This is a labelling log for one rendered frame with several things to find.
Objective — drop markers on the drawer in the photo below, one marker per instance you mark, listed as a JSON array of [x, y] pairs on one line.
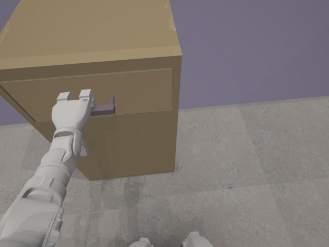
[[134, 91]]

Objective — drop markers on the robot right thigh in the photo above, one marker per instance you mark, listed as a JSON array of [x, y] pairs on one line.
[[196, 241]]

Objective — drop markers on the robot right shin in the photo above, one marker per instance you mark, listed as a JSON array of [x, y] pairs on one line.
[[193, 234]]

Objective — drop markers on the handle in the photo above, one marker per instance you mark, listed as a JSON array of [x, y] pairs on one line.
[[104, 109]]

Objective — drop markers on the robot left forearm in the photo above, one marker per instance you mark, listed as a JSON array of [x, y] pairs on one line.
[[53, 174]]

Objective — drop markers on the cabinet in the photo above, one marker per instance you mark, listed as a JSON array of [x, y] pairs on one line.
[[58, 38]]

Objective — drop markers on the left robot hand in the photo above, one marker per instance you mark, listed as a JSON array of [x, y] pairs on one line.
[[70, 113]]

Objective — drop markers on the left robot upper arm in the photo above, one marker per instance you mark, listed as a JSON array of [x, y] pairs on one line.
[[32, 223]]

